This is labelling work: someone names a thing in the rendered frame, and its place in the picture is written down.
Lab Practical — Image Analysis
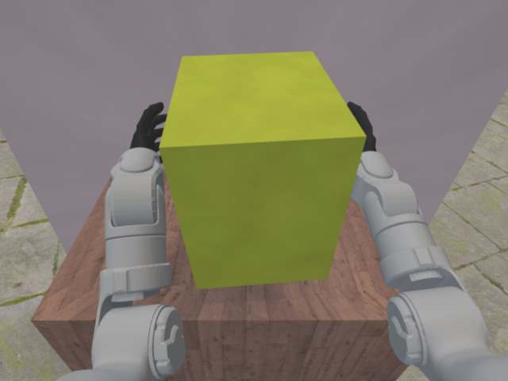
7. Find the right robot hand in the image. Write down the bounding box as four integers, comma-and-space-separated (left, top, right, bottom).
347, 102, 376, 152

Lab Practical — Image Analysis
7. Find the left robot forearm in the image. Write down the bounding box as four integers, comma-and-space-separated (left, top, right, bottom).
91, 148, 171, 366

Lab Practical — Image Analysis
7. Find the right robot upper arm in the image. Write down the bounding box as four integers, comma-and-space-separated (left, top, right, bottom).
387, 286, 508, 381

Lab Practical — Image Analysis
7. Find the carton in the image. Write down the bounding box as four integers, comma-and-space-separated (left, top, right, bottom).
159, 52, 367, 289

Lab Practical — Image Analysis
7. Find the left robot hand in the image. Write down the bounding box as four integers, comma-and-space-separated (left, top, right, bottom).
130, 102, 167, 163

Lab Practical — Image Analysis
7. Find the right robot forearm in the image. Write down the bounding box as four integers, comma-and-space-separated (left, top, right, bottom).
350, 151, 490, 347

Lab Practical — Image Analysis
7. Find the pedestal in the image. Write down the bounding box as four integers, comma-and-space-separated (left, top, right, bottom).
30, 169, 409, 381

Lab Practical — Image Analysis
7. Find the left robot upper arm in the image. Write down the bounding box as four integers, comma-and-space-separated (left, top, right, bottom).
56, 304, 186, 381

